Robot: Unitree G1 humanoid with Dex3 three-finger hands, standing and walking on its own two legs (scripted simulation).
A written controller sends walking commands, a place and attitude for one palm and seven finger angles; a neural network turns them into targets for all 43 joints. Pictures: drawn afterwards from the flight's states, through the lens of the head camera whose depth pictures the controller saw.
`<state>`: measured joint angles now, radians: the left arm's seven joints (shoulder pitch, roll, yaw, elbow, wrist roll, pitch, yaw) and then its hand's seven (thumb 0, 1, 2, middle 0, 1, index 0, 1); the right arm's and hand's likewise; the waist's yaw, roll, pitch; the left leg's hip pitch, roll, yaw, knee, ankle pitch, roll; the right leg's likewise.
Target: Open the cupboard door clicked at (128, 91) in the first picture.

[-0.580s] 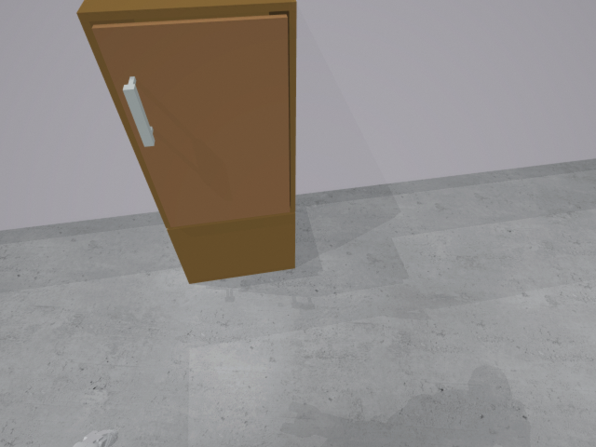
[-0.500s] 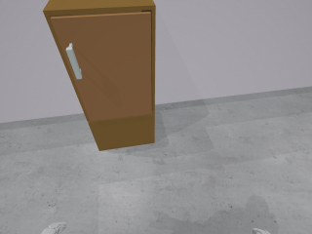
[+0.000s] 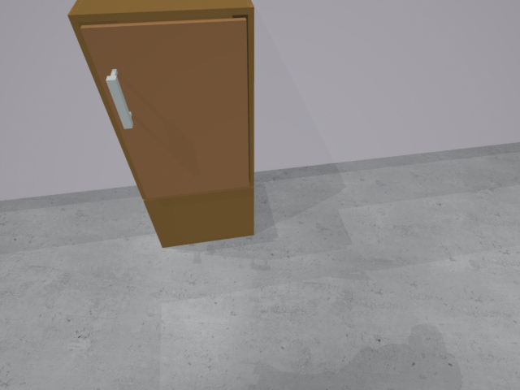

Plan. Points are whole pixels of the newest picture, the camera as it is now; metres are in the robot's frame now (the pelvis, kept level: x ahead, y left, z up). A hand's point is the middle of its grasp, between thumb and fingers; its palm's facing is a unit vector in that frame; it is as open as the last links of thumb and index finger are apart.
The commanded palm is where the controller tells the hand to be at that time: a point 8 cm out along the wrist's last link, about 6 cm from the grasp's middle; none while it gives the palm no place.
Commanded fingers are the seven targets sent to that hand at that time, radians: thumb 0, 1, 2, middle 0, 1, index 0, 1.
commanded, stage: stand and wait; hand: left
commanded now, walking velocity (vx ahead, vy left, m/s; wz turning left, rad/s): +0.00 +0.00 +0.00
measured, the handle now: (121, 99) +0.77 +0.42 +0.02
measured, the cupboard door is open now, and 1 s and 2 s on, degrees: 0 0 0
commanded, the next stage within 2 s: look at it before walking up in 0.24 s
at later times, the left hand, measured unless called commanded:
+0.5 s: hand out of the picture +0.07 +0.24 -0.15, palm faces -0.03 -0.94 -0.34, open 7.4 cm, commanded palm none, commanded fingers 0.00 0.90 0.90 -0.20 -0.30 -0.20 -0.30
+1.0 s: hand out of the picture +0.06 +0.25 -0.15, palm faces -0.03 -0.94 -0.33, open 7.4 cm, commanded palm none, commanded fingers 0.00 0.90 0.90 -0.20 -0.30 -0.20 -0.30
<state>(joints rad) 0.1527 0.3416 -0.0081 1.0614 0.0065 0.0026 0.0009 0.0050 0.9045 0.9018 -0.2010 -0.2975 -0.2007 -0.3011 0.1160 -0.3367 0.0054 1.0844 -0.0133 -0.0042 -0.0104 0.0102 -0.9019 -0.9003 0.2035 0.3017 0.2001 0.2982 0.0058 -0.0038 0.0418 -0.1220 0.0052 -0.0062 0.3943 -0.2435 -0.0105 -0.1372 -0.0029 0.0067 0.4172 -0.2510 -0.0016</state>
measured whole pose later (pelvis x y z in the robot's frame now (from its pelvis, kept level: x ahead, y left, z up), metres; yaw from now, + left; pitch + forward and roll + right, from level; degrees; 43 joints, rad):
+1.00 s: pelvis -0.01 +0.00 +0.00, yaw +0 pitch -2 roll +0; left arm 0.14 0.34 -0.01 1.09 0.01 -0.01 0.00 0.00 0.90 0.90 -0.20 -0.30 -0.20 -0.30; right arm 0.11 -0.34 0.01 1.12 -0.01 -0.01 -0.01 0.01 -0.90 -0.90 0.20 0.30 0.20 0.30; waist 0.00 0.00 0.04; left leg -0.11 0.01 0.00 0.35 -0.20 -0.01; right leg -0.13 0.00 0.01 0.37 -0.21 0.00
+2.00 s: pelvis -0.02 +0.04 -0.01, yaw +15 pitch -1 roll +0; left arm 0.48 0.16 0.02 1.11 0.03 -0.03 0.01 0.00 0.91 0.90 -0.20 -0.30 -0.20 -0.30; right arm 0.22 -0.21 -0.05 1.03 -0.02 0.01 0.02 0.01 -0.91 -0.90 0.20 0.30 0.19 0.30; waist 0.06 -0.02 0.00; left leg -0.32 0.07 0.10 0.62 -0.31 -0.01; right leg -0.08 -0.10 -0.12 0.42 -0.32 0.05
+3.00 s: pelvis +0.26 +0.11 -0.01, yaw +10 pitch -1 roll -1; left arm 0.26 0.17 0.03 1.06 0.01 0.04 0.03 0.00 0.92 0.90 -0.20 -0.30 -0.20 -0.30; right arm 0.12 -0.14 -0.02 1.02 -0.02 0.00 -0.04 0.01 -0.92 -0.90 0.20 0.30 0.19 0.30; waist 0.04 -0.04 0.09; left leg -0.30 0.06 0.12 0.51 -0.19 0.03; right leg -0.27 -0.02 -0.06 0.80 -0.52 0.02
